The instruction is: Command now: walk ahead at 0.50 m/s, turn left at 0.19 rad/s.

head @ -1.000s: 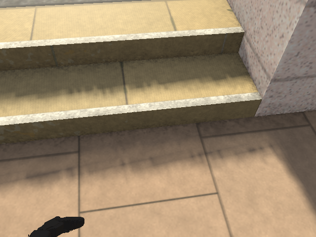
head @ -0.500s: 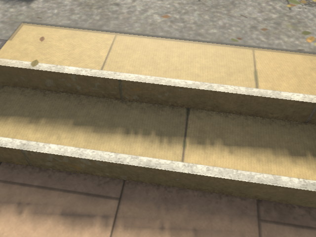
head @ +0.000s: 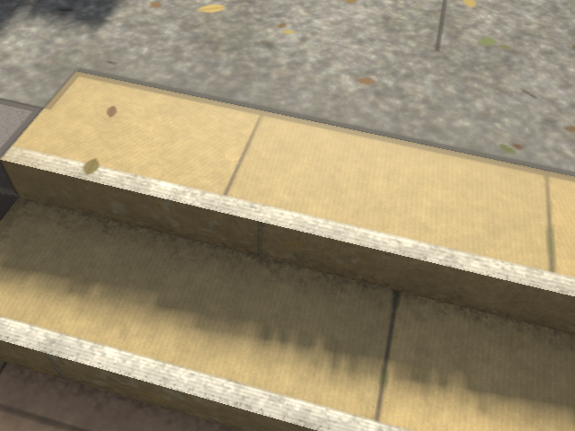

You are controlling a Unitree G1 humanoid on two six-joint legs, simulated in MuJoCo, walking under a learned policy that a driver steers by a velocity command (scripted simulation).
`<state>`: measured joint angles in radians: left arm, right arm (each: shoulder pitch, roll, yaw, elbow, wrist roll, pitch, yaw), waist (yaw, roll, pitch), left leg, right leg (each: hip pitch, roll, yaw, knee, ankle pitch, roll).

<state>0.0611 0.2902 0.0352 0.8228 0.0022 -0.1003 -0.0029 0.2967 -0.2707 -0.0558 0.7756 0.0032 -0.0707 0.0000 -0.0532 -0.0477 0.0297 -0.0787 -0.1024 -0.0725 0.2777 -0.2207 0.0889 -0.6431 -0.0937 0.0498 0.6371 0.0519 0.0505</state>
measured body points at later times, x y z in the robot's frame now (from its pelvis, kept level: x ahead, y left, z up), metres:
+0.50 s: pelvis +0.29 -0.04 +0.00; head +0.31 -0.05 +0.45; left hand +0.19 +0.19 -0.14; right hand +0.44 -0.25 -0.13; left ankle +0.35 +0.09 -0.49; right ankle +0.21 -0.13 -0.75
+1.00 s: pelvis +0.52 +0.02 +0.13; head +0.54 +0.03 +0.58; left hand +0.77 +0.23 +0.05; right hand +0.53 -0.26 +0.01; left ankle +0.59 +0.12 -0.61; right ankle +0.57 -0.11 -0.51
